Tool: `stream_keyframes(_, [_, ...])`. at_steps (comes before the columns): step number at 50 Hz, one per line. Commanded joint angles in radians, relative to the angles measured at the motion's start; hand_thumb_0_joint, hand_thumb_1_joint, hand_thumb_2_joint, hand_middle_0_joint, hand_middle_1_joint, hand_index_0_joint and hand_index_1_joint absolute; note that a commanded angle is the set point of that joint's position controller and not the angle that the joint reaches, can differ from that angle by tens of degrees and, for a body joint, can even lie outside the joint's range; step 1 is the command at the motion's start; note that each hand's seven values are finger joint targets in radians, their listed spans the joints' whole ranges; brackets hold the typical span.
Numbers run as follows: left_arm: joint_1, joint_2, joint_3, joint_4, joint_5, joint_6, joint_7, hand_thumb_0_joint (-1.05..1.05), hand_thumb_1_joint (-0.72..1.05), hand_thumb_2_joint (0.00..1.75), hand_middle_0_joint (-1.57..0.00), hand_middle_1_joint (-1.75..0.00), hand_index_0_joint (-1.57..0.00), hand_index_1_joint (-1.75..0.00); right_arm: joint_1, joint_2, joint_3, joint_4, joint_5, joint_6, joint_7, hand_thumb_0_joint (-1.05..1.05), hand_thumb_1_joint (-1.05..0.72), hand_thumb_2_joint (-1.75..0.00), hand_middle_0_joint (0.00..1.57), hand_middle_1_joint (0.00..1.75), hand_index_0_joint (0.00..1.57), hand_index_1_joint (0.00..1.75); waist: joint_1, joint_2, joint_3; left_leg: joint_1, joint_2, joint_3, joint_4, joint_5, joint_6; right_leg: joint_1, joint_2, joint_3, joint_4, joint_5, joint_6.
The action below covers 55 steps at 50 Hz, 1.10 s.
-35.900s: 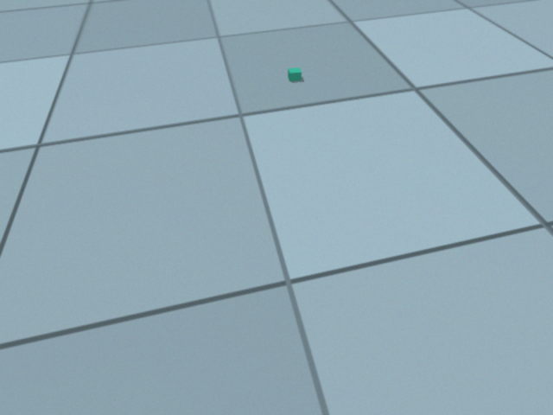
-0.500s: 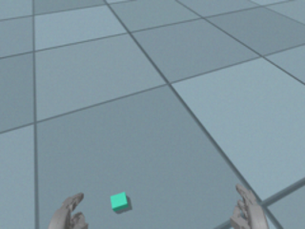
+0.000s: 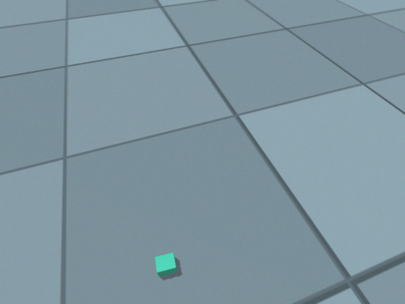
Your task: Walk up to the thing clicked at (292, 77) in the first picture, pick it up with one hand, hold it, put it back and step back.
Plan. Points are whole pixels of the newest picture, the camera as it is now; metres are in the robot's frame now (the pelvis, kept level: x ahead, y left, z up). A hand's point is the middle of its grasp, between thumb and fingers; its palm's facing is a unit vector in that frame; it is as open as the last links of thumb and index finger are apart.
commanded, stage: stand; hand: left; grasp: from above
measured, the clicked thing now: (166, 264) +0.41 +0.20 -0.73
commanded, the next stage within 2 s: none
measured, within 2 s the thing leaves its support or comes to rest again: rests again in 0.46 s
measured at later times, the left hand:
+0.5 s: hand out of the picture +0.04 +0.25 -0.14, palm faces +0.03 -0.94 -0.34, open 7.4 cm
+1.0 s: hand out of the picture +0.06 +0.23 -0.14, palm faces +0.01 -0.94 -0.33, open 7.4 cm
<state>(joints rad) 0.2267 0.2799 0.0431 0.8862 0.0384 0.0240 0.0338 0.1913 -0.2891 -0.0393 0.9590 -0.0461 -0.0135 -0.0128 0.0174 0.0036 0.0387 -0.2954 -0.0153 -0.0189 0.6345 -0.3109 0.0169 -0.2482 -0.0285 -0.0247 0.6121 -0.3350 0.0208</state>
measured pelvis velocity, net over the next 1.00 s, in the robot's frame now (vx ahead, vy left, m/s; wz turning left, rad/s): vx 0.00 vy -0.01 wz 0.00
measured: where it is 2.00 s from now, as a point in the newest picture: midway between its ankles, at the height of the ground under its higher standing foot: outside the picture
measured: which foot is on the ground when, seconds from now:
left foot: down 0.00-1.00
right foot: down 0.00-1.00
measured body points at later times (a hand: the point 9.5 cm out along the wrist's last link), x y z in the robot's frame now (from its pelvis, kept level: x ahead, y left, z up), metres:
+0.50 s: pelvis -0.01 +0.00 +0.02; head -0.01 +0.00 +0.47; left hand +0.04 +0.29 -0.12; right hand +0.06 -0.28 -0.12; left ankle +0.02 +0.11 -0.73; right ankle +0.00 -0.13 -0.73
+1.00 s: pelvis +0.00 -0.01 +0.02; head +0.01 -0.01 +0.47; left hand +0.06 +0.28 -0.12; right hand +0.07 -0.30 -0.12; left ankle +0.02 +0.11 -0.73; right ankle +0.00 -0.13 -0.73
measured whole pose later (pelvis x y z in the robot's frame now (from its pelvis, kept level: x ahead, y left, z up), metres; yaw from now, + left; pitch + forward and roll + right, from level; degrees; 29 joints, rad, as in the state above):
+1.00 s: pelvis +0.00 -0.01 +0.02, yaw +0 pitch -3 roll +0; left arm 0.12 0.30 0.03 1.17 0.02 -0.01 0.02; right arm 0.12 -0.32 -0.01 1.15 -0.02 -0.01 -0.01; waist 0.00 0.02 0.06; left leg -0.13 -0.01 -0.03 0.35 -0.17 0.00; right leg -0.09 -0.02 -0.03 0.33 -0.19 0.01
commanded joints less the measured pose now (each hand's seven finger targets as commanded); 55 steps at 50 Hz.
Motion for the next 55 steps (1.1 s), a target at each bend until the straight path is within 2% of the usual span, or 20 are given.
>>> stream_keyframes(1, [-0.056, 0.167, 0.04, -0.01, -0.006, -0.04, 0.008, 0.0, 0.9, 0.9, -0.2, -0.3, -0.2, -0.3, -0.057, -0.17, -0.037, -0.043, 0.006, -0.023, -0.018, 0.0, -0.9, -0.9, 0.2, 0.3, 0.2, 0.3, -0.004, 0.008, -0.041, 0.063, 0.087, -0.121, -0.217, 0.122, 0.031, 0.055, -0.068, 0.088, -0.183, 0.144, -0.043])
stream_keyframes(7, [-0.059, 0.177, 0.032, 0.087, -0.01, -0.041, 0.01, 0.0, 0.9, 0.9, -0.2, -0.3, -0.2, -0.3, -0.055, -0.177, -0.032, 0.021, 0.015, -0.022, -0.023, 0.0, -0.9, -0.9, 0.2, 0.3, 0.2, 0.3, -0.003, 0.009, -0.034, 0.128, 0.097, -0.116, -0.266, 0.234, 0.019, 0.107, -0.074, 0.08, -0.241, 0.189, -0.033])
stream_keyframes(14, [-0.076, 0.184, 0.026, 0.157, -0.008, -0.042, 0.008, 0.0, 0.9, 0.9, -0.2, -0.3, -0.2, -0.3, -0.075, -0.183, -0.028, 0.066, 0.02, -0.016, -0.022, 0.0, -0.9, -0.9, 0.2, 0.3, 0.2, 0.3, -0.001, -0.005, -0.007, 0.149, 0.105, -0.118, -0.317, 0.192, 0.014, 0.126, -0.08, 0.079, -0.295, 0.168, -0.026])
stream_keyframes(18, [-0.092, 0.192, 0.025, 0.183, -0.008, -0.04, 0.005, 0.0, 0.9, 0.9, -0.2, -0.3, -0.2, -0.3, -0.085, -0.188, -0.026, 0.085, 0.02, -0.013, -0.018, 0.0, -0.9, -0.9, 0.2, 0.3, 0.2, 0.3, -0.005, 0.005, 0.015, 0.126, 0.103, -0.123, -0.352, 0.121, 0.01, 0.128, -0.078, 0.076, -0.312, 0.14, -0.024])
stream_keyframes(21, [-0.087, 0.2, 0.026, 0.198, -0.008, -0.038, 0.002, 0.0, 0.9, 0.9, -0.2, -0.3, -0.2, -0.3, -0.093, -0.198, -0.026, 0.095, 0.019, -0.009, -0.016, 0.0, -0.9, -0.9, 0.2, 0.3, 0.2, 0.3, -0.001, 0.02, 0.027, 0.102, 0.108, -0.136, -0.378, 0.031, 0.01, 0.123, -0.071, 0.071, -0.313, 0.107, -0.023])
stream_keyframes(23, [-0.089, 0.199, 0.025, 0.206, -0.01, -0.038, 0.001, 0.0, 0.9, 0.9, -0.2, -0.3, -0.2, -0.3, -0.093, -0.2, -0.025, 0.099, 0.019, -0.008, -0.015, 0.0, -0.9, -0.9, 0.2, 0.3, 0.2, 0.3, -0.002, 0.015, 0.021, 0.095, 0.113, -0.14, -0.383, 0.016, 0.015, 0.13, -0.076, 0.074, -0.316, 0.107, -0.026])
stream_keyframes(27, [-0.095, 0.204, 0.022, 0.218, -0.01, -0.044, 0.0, 0.0, 0.9, 0.9, -0.2, -0.3, -0.2, -0.3, -0.105, -0.197, -0.02, 0.107, 0.022, -0.013, -0.012, 0.0, -0.9, -0.9, 0.2, 0.3, 0.2, 0.3, -0.001, -0.004, -0.008, 0.139, 0.112, -0.128, -0.364, 0.109, 0.012, 0.136, -0.088, 0.081, -0.326, 0.138, -0.027])
stream_keyframes(28, [-0.111, 0.214, 0.024, 0.214, -0.01, -0.045, 0.0, 0.0, 0.9, 0.9, -0.2, -0.3, -0.2, -0.3, -0.098, -0.2, -0.02, 0.109, 0.022, -0.013, -0.012, 0.0, -0.9, -0.9, 0.2, 0.3, 0.2, 0.3, -0.008, -0.007, -0.012, 0.132, 0.109, -0.122, -0.363, 0.113, 0.011, 0.137, -0.09, 0.086, -0.333, 0.144, -0.027])
stream_keyframes(32, [-0.11, 0.221, 0.023, 0.222, -0.012, -0.045, -0.002, 0.0, 0.9, 0.9, -0.2, -0.3, -0.2, -0.3, -0.102, -0.208, -0.017, 0.117, 0.023, -0.011, -0.011, 0.0, -0.9, -0.9, 0.2, 0.3, 0.2, 0.3, -0.007, -0.009, 0.002, 0.136, 0.111, -0.124, -0.365, 0.098, 0.008, 0.12, -0.088, 0.086, -0.338, 0.113, -0.028])
stream_keyframes(37, [-0.122, 0.223, 0.022, 0.227, -0.016, -0.049, -0.002, 0.0, 0.9, 0.9, -0.2, -0.3, -0.2, -0.3, -0.104, -0.208, -0.01, 0.123, 0.024, -0.013, -0.011, 0.0, -0.9, -0.9, 0.2, 0.3, 0.2, 0.3, -0.011, -0.007, -0.029, 0.164, 0.117, -0.113, -0.345, 0.195, 0.015, 0.147, -0.099, 0.092, -0.339, 0.193, -0.031])
stream_keyframes(41, [-0.13, 0.226, 0.021, 0.226, -0.018, -0.047, -0.005, 0.0, 0.9, 0.9, -0.2, -0.3, -0.2, -0.3, -0.1, -0.212, -0.006, 0.134, 0.024, -0.014, -0.011, 0.0, -0.9, -0.9, 0.2, 0.3, 0.2, 0.3, -0.011, 0.001, -0.017, 0.154, 0.116, -0.109, -0.352, 0.196, 0.006, 0.149, -0.095, 0.089, -0.342, 0.19, -0.031])
stream_keyframes(45, [-0.126, 0.227, 0.02, 0.234, -0.017, -0.046, -0.006, 0.0, 0.9, 0.9, -0.2, -0.3, -0.2, -0.3, -0.106, -0.215, -0.003, 0.135, 0.027, -0.01, -0.011, 0.0, -0.9, -0.9, 0.2, 0.3, 0.2, 0.3, -0.01, -0.003, -0.009, 0.143, 0.117, -0.113, -0.36, 0.154, 0.008, 0.146, -0.093, 0.085, -0.347, 0.166, -0.03])
stream_keyframes(50, [-0.142, 0.231, 0.023, 0.23, -0.019, -0.049, -0.006, 0.0, 0.9, 0.9, -0.2, -0.3, -0.2, -0.3, -0.107, -0.223, -0.004, 0.133, 0.026, -0.014, -0.012, 0.0, -0.9, -0.9, 0.2, 0.3, 0.2, 0.3, -0.012, -0.012, -0.041, 0.17, 0.125, -0.107, -0.344, 0.258, 0.012, 0.166, -0.101, 0.088, -0.344, 0.228, -0.032])
stream_keyframes(55, [-0.145, 0.226, 0.021, 0.228, -0.021, -0.049, -0.008, 0.0, 0.9, 0.9, -0.2, -0.3, -0.2, -0.3, -0.125, -0.23, -0.003, 0.132, 0.027, -0.017, -0.013, 0.0, -0.9, -0.9, 0.2, 0.3, 0.2, 0.3, -0.008, 0.005, -0.049, 0.182, 0.129, -0.103, -0.337, 0.302, 0.01, 0.172, -0.099, 0.083, -0.347, 0.263, -0.03])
